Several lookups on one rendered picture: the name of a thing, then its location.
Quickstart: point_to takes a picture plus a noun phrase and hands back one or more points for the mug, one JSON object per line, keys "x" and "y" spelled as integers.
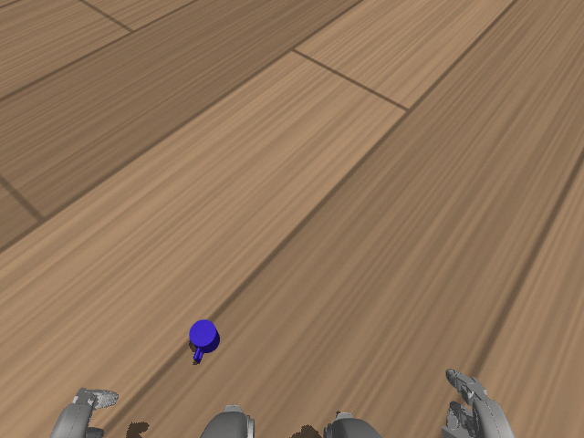
{"x": 204, "y": 337}

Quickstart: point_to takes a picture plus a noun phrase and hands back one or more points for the right robot hand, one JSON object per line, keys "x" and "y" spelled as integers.
{"x": 487, "y": 420}

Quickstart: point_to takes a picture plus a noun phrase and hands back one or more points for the left robot hand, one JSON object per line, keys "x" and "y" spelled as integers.
{"x": 73, "y": 422}

